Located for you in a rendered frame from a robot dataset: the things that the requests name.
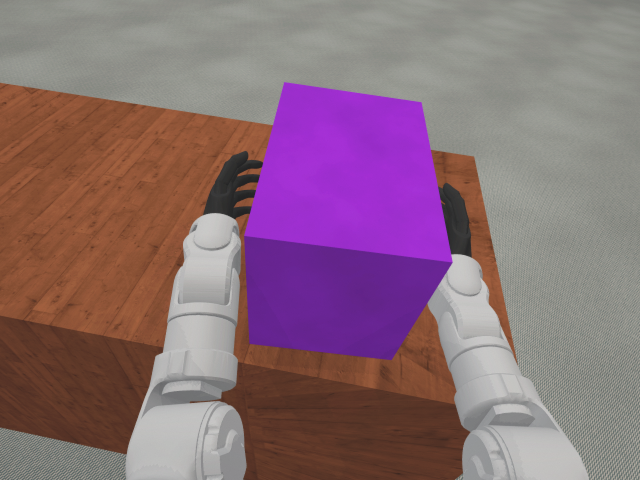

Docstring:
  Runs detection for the left robot hand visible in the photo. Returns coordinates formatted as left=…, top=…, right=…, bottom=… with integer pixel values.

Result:
left=203, top=151, right=263, bottom=219

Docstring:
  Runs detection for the carton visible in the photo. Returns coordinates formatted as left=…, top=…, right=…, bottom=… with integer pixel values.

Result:
left=244, top=82, right=453, bottom=360

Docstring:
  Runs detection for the robot right forearm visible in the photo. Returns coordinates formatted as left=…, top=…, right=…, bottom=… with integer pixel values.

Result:
left=427, top=254, right=589, bottom=480

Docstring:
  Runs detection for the left robot upper arm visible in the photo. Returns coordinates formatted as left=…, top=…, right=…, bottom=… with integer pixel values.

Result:
left=127, top=401, right=247, bottom=480

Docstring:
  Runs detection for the right robot upper arm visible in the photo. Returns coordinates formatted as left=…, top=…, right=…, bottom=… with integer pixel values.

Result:
left=462, top=425, right=587, bottom=480

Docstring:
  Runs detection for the pedestal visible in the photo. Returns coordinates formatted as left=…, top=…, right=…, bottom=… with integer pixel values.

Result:
left=0, top=83, right=518, bottom=480

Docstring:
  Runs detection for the right robot hand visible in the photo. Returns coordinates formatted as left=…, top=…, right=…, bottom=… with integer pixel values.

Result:
left=438, top=183, right=472, bottom=258

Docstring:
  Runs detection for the robot left forearm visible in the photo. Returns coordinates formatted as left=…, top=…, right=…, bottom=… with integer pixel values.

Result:
left=125, top=213, right=241, bottom=480

